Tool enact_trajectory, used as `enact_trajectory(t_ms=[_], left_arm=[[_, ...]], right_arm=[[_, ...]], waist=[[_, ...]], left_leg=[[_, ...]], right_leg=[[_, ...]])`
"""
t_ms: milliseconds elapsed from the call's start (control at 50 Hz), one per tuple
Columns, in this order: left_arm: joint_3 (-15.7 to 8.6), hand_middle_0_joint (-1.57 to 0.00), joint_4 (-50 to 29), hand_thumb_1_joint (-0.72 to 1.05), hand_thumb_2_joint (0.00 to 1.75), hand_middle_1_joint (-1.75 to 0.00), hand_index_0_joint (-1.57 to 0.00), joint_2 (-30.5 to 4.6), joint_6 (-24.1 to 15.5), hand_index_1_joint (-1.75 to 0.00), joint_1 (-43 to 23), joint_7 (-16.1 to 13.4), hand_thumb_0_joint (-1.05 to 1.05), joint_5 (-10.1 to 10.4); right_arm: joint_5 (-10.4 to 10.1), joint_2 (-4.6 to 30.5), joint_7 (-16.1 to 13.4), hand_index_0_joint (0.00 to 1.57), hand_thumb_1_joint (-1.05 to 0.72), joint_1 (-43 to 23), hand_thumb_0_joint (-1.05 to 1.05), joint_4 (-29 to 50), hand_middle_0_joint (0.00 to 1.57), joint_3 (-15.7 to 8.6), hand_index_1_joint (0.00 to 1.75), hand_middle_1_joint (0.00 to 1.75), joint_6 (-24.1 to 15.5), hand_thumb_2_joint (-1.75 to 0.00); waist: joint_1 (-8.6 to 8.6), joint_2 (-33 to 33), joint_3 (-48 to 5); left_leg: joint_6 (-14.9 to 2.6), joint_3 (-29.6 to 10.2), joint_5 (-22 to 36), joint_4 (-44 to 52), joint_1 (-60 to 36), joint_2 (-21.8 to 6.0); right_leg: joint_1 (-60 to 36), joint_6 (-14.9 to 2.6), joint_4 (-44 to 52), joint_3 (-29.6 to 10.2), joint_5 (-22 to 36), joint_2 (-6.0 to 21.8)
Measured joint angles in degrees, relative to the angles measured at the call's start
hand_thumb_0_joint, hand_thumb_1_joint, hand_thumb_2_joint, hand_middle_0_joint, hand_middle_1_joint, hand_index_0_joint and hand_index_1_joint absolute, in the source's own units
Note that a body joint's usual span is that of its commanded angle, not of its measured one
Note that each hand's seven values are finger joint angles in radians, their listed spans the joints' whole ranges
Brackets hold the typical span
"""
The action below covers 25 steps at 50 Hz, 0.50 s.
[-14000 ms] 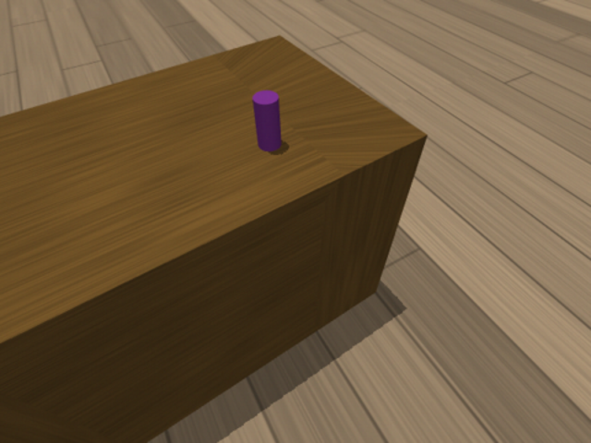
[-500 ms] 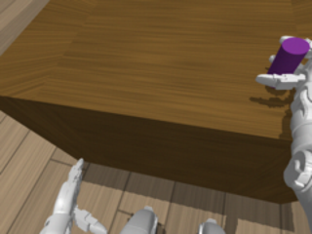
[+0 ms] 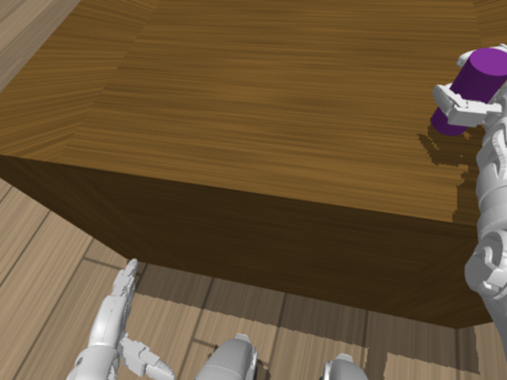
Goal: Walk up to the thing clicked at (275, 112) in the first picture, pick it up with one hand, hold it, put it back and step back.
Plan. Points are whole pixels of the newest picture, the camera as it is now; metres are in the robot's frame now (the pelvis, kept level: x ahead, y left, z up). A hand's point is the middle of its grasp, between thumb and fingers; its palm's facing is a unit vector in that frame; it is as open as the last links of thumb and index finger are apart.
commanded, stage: settle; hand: right
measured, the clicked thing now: (467, 95) +0.53 -0.20 +0.11
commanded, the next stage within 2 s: lift in 0.68 s
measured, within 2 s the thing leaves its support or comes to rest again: neither
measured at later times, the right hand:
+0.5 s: hand (480, 69) +0.54 -0.19 +0.16, palm faces +0.18 +0.98 +0.00, open 7.7 cm
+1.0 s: hand (486, 51) +0.54 -0.19 +0.18, palm faces +0.17 +0.98 -0.01, open 7.7 cm
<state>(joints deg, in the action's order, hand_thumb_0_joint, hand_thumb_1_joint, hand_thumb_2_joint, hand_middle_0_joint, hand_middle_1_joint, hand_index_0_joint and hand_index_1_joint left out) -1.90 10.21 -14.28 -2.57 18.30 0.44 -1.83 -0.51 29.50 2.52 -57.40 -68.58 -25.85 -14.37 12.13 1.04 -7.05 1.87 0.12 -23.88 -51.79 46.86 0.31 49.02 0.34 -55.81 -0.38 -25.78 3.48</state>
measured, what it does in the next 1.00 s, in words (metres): stands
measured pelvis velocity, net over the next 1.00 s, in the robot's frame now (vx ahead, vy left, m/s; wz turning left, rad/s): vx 0.02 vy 0.01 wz -0.01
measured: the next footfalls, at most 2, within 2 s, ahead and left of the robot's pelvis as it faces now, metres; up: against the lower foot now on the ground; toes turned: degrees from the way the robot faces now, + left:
none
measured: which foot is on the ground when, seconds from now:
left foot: down 0.00-1.00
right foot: down 0.00-1.00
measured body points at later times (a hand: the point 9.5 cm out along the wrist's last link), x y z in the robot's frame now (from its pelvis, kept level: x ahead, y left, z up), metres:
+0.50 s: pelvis +0.01 +0.00 +0.01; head +0.10 -0.01 +0.46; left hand +0.15 +0.27 -0.03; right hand +0.52 -0.25 +0.16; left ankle +0.00 +0.14 -0.68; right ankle +0.00 -0.12 -0.68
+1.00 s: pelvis +0.02 +0.01 +0.03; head +0.10 +0.00 +0.47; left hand +0.16 +0.27 -0.03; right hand +0.52 -0.24 +0.18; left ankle +0.00 +0.14 -0.68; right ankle +0.00 -0.12 -0.68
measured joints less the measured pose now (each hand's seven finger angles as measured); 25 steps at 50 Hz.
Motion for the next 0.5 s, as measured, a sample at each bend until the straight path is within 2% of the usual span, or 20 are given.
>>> enact_trajectory(t_ms=[80,180,320,500], left_arm=[[0.5,-0.07,1.7,-0.55,0.07,-0.06,-0.06,0.5,-0.1,-0.06,-0.7,0.1,-0.01,-0.1],[0.5,-0.07,2.8,-0.54,0.06,-0.06,-0.06,0.9,-0.1,-0.06,-0.4,0.3,0.00,-0.1],[0.1,-0.06,3.5,-0.54,0.06,-0.06,-0.06,0.2,-0.4,-0.06,-0.1,-0.4,-0.01,0.5],[0.8,-0.06,5.0,-0.54,0.06,-0.06,-0.05,0.8,-1.4,-0.06,-1.1,-0.6,-0.01,0.6]], right_arm=[[0.5,0.5,-0.1,0.89,0.16,-1.1,-0.01,-0.9,0.85,0.6,1.15,1.14,0.4,-1.09],[0.1,0.9,0.0,0.89,0.17,-1.5,-0.01,-0.1,0.84,1.5,1.17,1.15,1.1,-1.10],[-0.9,0.3,0.5,0.88,0.17,-1.3,-0.01,0.1,0.83,1.5,1.18,1.17,2.9,-1.12],[-0.7,0.3,0.1,0.88,0.17,-2.3,-0.01,-0.6,0.83,2.0,1.19,1.17,3.3,-1.12]], waist=[[-0.22,-0.2,-0.2],[-0.84,0.1,0.5],[-1.38,0.3,0.6],[-1.51,-0.2,0.9]], left_leg=[[-0.08,0.0,0.3,0.9,-0.9,0.0],[-0.06,-0.1,0.7,1.7,-1.7,-0.2],[-0.03,-0.2,1.2,3.5,-3.9,-0.4],[-0.14,-0.3,1.8,5.1,-5.7,-0.4]], right_leg=[[-0.9,0.09,0.9,0.0,0.4,0.0],[-1.8,0.06,2.0,0.1,0.9,-0.2],[-4.1,0.03,4.0,0.4,1.5,-0.4],[-6.1,0.14,5.9,0.5,2.1,-0.4]])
